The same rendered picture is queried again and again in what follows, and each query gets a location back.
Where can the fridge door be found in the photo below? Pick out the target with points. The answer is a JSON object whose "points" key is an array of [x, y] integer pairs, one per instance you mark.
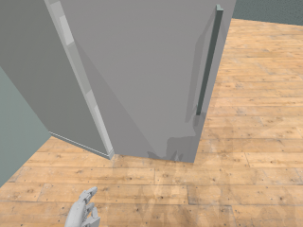
{"points": [[145, 62]]}

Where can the handle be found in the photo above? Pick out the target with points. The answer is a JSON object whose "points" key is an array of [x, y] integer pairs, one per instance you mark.
{"points": [[210, 54]]}

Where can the left robot hand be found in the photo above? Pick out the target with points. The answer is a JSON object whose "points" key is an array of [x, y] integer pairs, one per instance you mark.
{"points": [[77, 216]]}

